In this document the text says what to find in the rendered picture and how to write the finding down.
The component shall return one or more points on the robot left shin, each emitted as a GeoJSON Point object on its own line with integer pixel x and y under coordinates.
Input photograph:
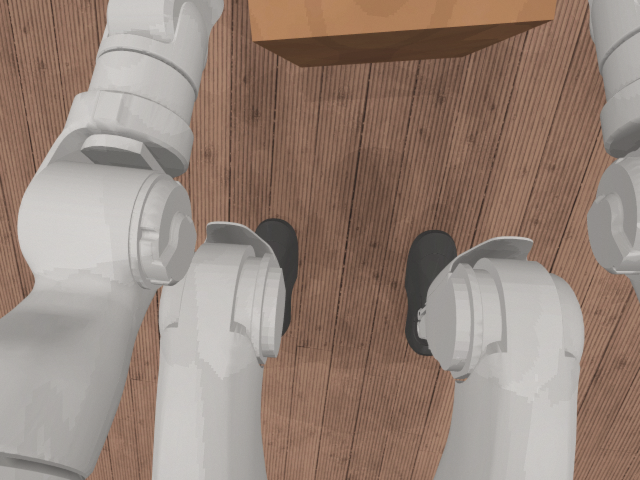
{"type": "Point", "coordinates": [217, 232]}

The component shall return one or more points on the robot right upper arm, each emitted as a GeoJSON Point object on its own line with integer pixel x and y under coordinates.
{"type": "Point", "coordinates": [613, 220]}

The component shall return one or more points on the right robot forearm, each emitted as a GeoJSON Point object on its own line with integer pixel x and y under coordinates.
{"type": "Point", "coordinates": [615, 31]}

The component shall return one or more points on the robot shin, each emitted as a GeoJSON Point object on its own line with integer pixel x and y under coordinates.
{"type": "Point", "coordinates": [217, 232]}
{"type": "Point", "coordinates": [504, 247]}

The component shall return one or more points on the robot left upper arm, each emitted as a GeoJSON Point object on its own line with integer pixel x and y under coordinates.
{"type": "Point", "coordinates": [100, 240]}

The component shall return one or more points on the left robot forearm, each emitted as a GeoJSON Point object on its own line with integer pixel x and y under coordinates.
{"type": "Point", "coordinates": [137, 110]}

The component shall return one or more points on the robot right shin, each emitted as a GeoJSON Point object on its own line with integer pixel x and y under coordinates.
{"type": "Point", "coordinates": [504, 247]}

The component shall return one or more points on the carton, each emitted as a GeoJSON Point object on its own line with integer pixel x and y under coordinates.
{"type": "Point", "coordinates": [311, 33]}

